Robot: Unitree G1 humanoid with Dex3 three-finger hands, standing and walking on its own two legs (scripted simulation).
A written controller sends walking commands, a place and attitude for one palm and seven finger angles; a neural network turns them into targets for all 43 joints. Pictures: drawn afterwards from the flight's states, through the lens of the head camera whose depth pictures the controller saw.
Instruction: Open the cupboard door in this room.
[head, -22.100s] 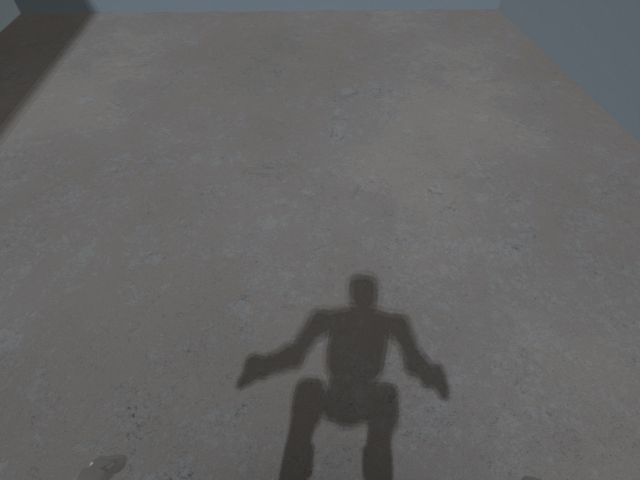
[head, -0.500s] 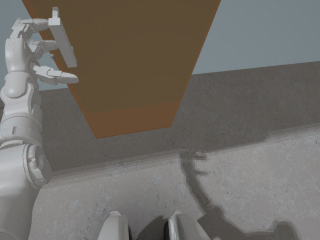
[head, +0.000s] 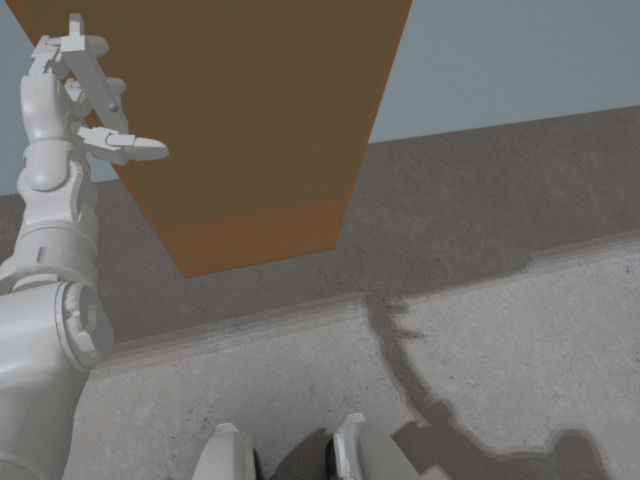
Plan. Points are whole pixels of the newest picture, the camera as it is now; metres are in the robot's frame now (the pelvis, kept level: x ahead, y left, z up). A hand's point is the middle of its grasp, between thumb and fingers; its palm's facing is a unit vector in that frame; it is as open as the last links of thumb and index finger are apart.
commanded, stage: slide the fingers in behind the handle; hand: left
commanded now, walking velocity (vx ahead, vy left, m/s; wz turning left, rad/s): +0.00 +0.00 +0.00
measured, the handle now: (98, 78) +0.59 +0.21 +0.09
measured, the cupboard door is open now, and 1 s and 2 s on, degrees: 0 0 20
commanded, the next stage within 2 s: close the thumb around the handle in 0.48 s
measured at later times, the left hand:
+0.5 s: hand (122, 106) +0.54 +0.18 +0.09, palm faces +0.13 -0.99 -0.01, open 13.8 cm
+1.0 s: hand (119, 105) +0.55 +0.18 +0.08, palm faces +0.14 -0.99 -0.01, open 8.9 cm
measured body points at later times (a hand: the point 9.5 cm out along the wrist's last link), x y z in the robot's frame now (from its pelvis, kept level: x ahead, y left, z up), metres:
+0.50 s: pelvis +0.00 +0.00 +0.00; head +0.14 +0.02 +0.43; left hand +0.53 +0.23 +0.09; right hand -0.02 -0.26 -0.11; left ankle +0.02 +0.12 -0.67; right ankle +0.00 -0.12 -0.67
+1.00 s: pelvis +0.00 +0.01 +0.00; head +0.14 +0.03 +0.42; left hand +0.53 +0.24 +0.09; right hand -0.03 -0.25 -0.11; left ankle +0.02 +0.12 -0.67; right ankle +0.00 -0.12 -0.67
